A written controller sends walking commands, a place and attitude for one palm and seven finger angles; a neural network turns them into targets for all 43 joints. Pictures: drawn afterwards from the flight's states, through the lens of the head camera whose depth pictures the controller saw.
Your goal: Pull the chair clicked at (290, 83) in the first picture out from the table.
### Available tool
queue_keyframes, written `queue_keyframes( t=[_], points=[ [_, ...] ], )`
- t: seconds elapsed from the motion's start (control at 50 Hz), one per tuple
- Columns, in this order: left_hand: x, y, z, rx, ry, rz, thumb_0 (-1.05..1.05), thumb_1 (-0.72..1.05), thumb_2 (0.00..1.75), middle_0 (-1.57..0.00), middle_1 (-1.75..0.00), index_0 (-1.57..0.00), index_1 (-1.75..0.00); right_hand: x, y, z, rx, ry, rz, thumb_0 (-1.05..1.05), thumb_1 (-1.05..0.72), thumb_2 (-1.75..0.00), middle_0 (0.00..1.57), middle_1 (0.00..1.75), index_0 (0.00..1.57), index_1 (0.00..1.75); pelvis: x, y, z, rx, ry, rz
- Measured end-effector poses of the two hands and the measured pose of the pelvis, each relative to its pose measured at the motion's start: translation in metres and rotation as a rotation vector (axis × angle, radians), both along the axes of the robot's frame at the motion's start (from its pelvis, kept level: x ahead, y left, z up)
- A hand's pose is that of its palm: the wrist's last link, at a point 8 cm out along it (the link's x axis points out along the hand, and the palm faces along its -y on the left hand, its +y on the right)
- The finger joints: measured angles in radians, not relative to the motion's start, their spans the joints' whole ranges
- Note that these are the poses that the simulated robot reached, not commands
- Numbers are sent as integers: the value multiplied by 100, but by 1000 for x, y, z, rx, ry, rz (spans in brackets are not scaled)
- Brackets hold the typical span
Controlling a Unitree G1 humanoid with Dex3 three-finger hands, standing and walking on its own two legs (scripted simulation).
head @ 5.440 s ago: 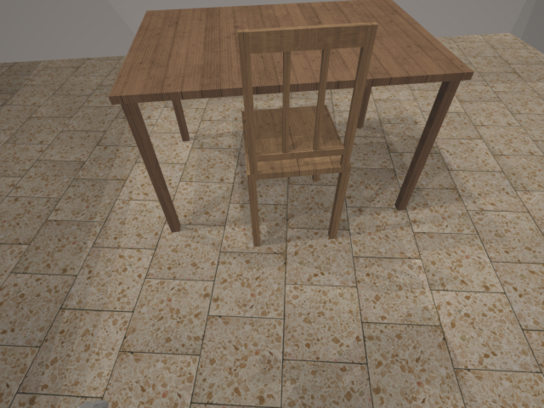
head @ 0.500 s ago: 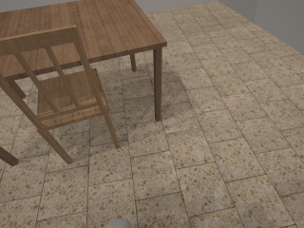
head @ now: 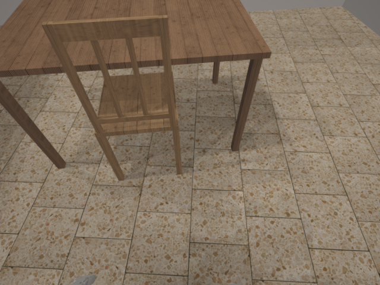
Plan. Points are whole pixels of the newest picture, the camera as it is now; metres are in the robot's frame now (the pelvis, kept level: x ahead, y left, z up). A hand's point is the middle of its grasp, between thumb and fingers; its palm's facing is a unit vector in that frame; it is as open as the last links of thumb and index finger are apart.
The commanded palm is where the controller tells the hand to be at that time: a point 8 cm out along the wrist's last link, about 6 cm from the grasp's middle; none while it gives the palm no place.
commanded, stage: turn to face it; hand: left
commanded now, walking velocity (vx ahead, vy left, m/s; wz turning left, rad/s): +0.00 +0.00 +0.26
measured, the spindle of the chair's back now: (109, 83) +0.76 +0.35 -0.07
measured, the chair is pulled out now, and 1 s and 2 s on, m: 0.00 0.00 0.00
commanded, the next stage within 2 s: take the last steps up to it in 0.08 s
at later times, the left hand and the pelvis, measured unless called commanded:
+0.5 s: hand out of the picture -0.06 +0.18 -0.15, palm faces +0.25 -0.94 -0.24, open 7.3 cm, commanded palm none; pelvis +0.00 +0.00 +0.01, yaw +9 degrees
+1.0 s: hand (100, 258) +0.20 +0.25 -0.17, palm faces +0.14 -0.97 -0.18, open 7.4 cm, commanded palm none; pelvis +0.13 +0.05 +0.00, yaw +8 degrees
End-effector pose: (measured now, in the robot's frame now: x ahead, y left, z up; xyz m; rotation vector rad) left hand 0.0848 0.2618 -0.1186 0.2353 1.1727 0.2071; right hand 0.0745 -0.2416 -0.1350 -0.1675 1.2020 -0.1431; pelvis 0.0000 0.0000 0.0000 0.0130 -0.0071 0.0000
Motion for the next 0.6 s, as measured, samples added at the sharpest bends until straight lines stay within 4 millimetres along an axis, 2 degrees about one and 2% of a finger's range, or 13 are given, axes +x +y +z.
queue_keyframes(
  t=[0.06, 0.12, 0.24, 0.34, 0.4, 0.46, 0.54, 0.6],
  points=[
    [1, -17, 2, 13, -40, 0, 1, 91, 90, -20, -30, -20, -30, -9, -10, -16, 29, 24, -7, 1, -90, -90, 20, 30, 20, 30, -1, -12, -7, 16, -2, 17],
    [-8, -33, 8, 13, -54, 8, 0, 91, 90, -20, -30, -20, -30, -17, -19, -22, 43, 57, -7, 1, -90, -90, 20, 30, 20, 30, -4, -20, -5, 15, -15, 49],
    [-42, -50, 12, -9, -22, 77, 0, 90, 90, -20, -30, -20, -30, -27, -30, -17, 44, 110, 25, 1, -91, -90, 19, 30, 20, 30, -8, -29, 4, 26, -23, 95],
    [-80, -52, 9, -30, 24, 153, 0, 91, 90, -20, -30, -20, -30, -27, -31, -10, 30, 145, 76, 1, -91, -90, 19, 30, 20, 30, -7, -28, 9, 26, -14, 128],
    [-109, -49, 6, -46, 77, 201, 0, 91, 90, -20, -30, -20, -30, -17, -24, -5, 21, 147, 113, 1, -91, -90, 19, 30, 20, 30, -4, -22, 11, 23, -7, 145],
    [-142, -44, 2, -66, 151, 250, 0, 91, 90, -20, -30, -20, -30, 3, -10, 1, 14, 123, 154, 1, -91, -90, 19, 30, 20, 30, 0, -12, 12, 18, 0, 157],
    [-182, -35, -7, -105, 267, 313, 0, 91, 90, -20, -30, -20, -30, 37, 21, 8, 5, 56, 207, 1, -91, -90, 19, 30, 20, 30, 8, 7, 10, 5, 6, 163],
    [-203, -25, -20, -144, 351, 345, 0, 91, 90, -20, -30, -20, -30, 61, 47, 7, -9, -14, 229, 1, -91, -90, 19, 30, 20, 30, 17, 28, 0, -28, 5, 164]
  ],
)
